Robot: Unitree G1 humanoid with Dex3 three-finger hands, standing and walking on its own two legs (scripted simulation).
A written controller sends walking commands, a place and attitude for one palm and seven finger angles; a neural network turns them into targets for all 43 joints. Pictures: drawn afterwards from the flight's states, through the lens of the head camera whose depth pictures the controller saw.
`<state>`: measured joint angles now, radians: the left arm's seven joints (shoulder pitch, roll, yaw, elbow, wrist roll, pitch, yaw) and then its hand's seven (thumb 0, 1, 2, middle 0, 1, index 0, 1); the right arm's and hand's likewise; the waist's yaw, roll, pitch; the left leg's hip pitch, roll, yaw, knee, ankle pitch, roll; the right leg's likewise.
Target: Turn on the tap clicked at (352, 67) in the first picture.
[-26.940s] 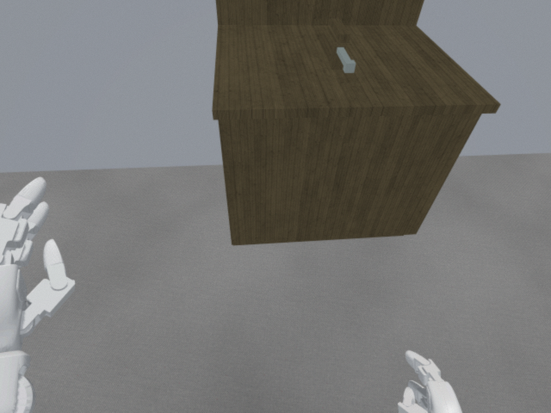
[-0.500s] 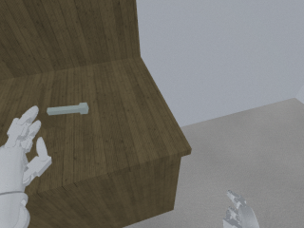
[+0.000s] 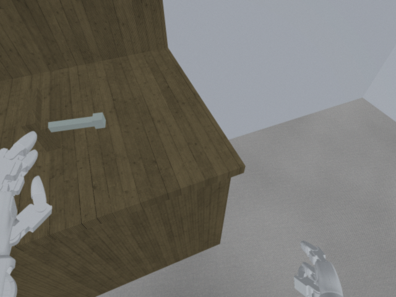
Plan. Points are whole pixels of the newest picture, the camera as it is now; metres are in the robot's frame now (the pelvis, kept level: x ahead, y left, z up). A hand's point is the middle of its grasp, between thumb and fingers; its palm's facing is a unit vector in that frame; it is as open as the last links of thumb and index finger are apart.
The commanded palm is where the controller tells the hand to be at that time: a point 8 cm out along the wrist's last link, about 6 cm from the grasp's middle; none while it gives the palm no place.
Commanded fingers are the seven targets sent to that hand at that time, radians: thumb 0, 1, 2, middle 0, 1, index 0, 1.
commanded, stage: step back with the hand held close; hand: left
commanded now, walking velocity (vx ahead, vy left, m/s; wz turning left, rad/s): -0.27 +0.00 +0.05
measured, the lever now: (99, 120) +0.49 +0.30 +0.06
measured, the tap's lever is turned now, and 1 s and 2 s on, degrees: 79 79 79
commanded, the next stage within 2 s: stop stepping back and stand still in 1.02 s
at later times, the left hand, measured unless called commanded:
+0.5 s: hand (11, 253) +0.14 +0.25 +0.16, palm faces +0.42 -0.81 -0.42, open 7.4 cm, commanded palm +0.09 +0.29 +0.18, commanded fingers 0.00 0.90 0.90 -0.20 -0.30 -0.20 -0.30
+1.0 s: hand out of the picture +0.06 +0.25 +0.17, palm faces +0.46 -0.81 -0.37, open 7.4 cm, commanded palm +0.02 +0.28 +0.18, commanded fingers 0.00 0.90 0.90 -0.20 -0.30 -0.20 -0.30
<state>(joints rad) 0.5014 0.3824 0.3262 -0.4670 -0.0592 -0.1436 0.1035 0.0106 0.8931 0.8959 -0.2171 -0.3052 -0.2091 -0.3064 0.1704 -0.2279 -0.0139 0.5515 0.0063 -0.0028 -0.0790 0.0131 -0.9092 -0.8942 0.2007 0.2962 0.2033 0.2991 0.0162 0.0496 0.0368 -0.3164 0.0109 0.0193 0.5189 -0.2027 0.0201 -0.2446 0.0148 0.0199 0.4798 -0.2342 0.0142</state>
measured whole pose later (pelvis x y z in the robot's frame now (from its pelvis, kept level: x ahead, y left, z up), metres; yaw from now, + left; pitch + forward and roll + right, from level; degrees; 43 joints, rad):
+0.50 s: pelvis -0.06 +0.00 -0.01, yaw +2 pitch -1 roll -3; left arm 0.46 0.37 0.35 -0.49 -0.03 -0.20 0.15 0.01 0.89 0.90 -0.22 -0.31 -0.21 -0.31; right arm 0.19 -0.21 0.00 0.57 0.00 -0.08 -0.08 0.01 -0.91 -0.89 0.20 0.30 0.21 0.30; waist 0.00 0.04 0.05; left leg -0.44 0.02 0.00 0.60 -0.16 0.04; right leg -0.36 0.03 0.00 0.57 -0.22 0.02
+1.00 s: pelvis -0.14 +0.00 +0.00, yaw +1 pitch +1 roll -2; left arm 0.46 0.36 0.37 -0.53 -0.06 -0.17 0.16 0.01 0.90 0.90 -0.21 -0.30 -0.20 -0.31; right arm 0.18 -0.15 0.01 0.62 -0.02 -0.11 -0.05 0.01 -0.91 -0.89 0.20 0.30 0.21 0.30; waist 0.04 0.02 0.02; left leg -0.42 0.05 0.02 0.46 -0.06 0.00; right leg -0.27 0.06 0.03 0.65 -0.40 0.00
